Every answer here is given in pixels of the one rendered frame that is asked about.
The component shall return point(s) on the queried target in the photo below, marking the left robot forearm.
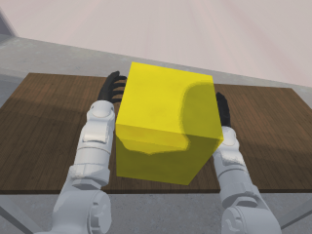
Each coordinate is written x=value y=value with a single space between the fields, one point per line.
x=90 y=169

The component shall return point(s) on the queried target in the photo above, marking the left robot upper arm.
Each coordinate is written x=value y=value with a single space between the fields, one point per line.
x=81 y=212

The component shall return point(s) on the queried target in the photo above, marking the right robot hand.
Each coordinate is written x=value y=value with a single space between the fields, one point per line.
x=223 y=110

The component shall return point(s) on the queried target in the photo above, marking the right robot upper arm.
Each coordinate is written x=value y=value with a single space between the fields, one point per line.
x=248 y=220

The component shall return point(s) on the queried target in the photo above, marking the carton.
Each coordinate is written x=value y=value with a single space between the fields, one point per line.
x=168 y=124

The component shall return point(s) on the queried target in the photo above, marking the right robot forearm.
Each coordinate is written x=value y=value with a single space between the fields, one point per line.
x=236 y=187

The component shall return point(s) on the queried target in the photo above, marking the left robot hand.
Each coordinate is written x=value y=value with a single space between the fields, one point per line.
x=107 y=93

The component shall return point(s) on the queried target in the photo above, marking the table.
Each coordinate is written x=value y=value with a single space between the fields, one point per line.
x=42 y=120

